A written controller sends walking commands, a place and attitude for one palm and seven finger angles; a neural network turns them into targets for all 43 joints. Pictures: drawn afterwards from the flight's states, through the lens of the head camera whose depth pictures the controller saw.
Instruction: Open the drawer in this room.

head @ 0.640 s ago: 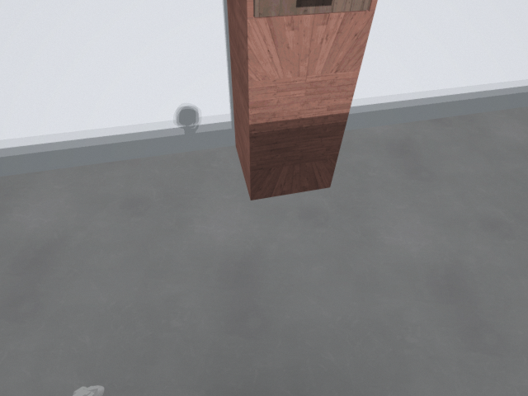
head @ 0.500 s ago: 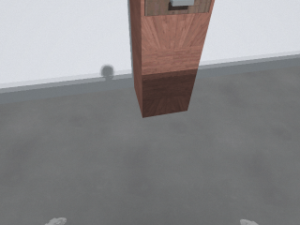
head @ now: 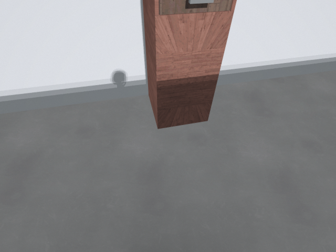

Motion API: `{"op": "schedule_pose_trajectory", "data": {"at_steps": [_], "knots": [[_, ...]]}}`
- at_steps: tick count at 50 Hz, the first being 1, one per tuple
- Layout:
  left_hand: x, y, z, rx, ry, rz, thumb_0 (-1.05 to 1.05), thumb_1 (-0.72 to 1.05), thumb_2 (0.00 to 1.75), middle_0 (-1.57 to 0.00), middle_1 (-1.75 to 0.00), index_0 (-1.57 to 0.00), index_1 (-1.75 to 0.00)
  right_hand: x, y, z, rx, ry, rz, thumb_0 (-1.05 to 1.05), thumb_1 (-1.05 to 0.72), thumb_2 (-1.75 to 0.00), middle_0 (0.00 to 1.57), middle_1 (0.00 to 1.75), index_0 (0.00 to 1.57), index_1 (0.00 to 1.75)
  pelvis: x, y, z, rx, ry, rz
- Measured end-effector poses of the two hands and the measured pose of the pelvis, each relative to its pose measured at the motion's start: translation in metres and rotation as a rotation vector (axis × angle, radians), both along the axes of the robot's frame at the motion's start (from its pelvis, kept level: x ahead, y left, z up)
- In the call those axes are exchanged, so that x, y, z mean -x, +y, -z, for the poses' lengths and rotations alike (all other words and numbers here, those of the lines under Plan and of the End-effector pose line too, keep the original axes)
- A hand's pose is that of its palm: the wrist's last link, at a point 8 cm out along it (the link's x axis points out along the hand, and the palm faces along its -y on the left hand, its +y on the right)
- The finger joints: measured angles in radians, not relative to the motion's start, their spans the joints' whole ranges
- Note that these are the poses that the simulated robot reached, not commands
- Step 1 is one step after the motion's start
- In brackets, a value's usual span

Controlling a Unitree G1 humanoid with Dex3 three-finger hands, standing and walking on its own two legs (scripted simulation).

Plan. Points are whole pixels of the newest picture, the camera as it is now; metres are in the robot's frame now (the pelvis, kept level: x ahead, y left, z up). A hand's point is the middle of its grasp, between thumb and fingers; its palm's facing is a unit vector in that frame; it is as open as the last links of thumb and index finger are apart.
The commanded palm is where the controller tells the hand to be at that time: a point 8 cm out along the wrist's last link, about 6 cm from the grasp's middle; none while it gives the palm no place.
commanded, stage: stand and wait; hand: left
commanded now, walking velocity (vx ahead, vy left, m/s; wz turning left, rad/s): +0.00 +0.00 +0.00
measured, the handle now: out of the picture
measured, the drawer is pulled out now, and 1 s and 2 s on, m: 0.00 0.00 0.00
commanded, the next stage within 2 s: turn or walk to find it in 0.26 s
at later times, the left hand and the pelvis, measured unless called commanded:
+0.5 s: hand out of the picture +0.06 +0.23 -0.16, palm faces +0.00 -0.95 -0.30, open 7.4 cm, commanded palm none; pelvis -0.01 +0.00 +0.00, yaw +1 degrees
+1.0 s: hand out of the picture +0.01 +0.23 -0.17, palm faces +0.01 -0.96 -0.29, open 7.4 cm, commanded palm none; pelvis -0.01 +0.00 +0.00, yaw +1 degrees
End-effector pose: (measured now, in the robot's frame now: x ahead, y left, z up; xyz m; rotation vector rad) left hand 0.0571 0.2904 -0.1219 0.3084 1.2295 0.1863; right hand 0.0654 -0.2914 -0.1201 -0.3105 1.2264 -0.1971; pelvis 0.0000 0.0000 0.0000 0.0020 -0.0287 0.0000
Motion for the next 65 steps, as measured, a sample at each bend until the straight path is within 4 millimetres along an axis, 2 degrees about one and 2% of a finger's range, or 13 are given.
{"op": "schedule_pose_trajectory", "data": {"at_steps": [8, 21, 34, 38, 44, 51, 65], "knots": [[0.004, -0.003, -0.001, 0.0, 0.005, 0.006, 0.01, 0.91, 0.9, -0.2, -0.3, -0.2, -0.3, 0.012, 0.0, 0.002, -0.01, 0.014, 0.012, 0.0, -0.9, -0.9, 0.21, 0.3, 0.2, 0.3, 0.004, -0.002, -0.001, -0.001, -0.001, 0.005], [0.001, -0.011, 0.001, 0.008, -0.03, -0.009, 0.01, 0.91, 0.9, -0.2, -0.3, -0.2, -0.3, 0.009, 0.004, 0.005, -0.022, 0.004, -0.002, 0.0, -0.9, -0.9, 0.21, 0.3, 0.2, 0.3, 0.01, -0.003, 0.001, -0.001, 0.006, -0.016], [0.038, -0.034, 0.017, 0.081, 0.042, -0.045, 0.01, 0.91, 0.9, -0.2, -0.3, -0.2, -0.3, 0.018, 0.039, 0.016, -0.096, 0.035, -0.013, 0.0, -0.9, -0.9, 0.21, 0.3, 0.2, 0.3, 0.013, -0.001, 0.003, 0.002, 0.005, -0.024], [0.049, -0.033, 0.018, 0.083, 0.065, -0.056, 0.01, 0.91, 0.9, -0.2, -0.3, -0.2, -0.3, 0.021, 0.04, 0.016, -0.094, 0.044, -0.008, 0.0, -0.9, -0.9, 0.21, 0.3, 0.2, 0.3, 0.013, 0.0, 0.002, 0.003, 0.005, -0.023], [0.055, -0.024, 0.016, 0.066, 0.084, -0.064, 0.01, 0.91, 0.9, -0.2, -0.3, -0.2, -0.3, 0.023, 0.031, 0.012, -0.066, 0.049, -0.001, 0.0, -0.9, -0.9, 0.21, 0.3, 0.2, 0.3, 0.013, 0.002, 0.001, 0.003, 0.005, -0.021], [0.047, -0.01, 0.01, 0.034, 0.066, -0.057, 0.01, 0.91, 0.9, -0.2, -0.3, -0.2, -0.3, 0.017, 0.016, 0.006, -0.029, 0.031, -0.002, 0.0, -0.9, -0.9, 0.21, 0.3, 0.2, 0.3, 0.011, 0.002, 0.0, 0.002, 0.001, -0.018], [0.008, 0.002, -0.004, -0.004, -0.021, -0.012, 0.01, 0.91, 0.9, -0.2, -0.3, -0.2, -0.3, -0.004, 0.002, -0.003, -0.005, -0.024, -0.023, 0.0, -0.9, -0.9, 0.2, 0.3, 0.2, 0.3, 0.009, 0.0, -0.002, 0.001, 0.001, -0.012]]}}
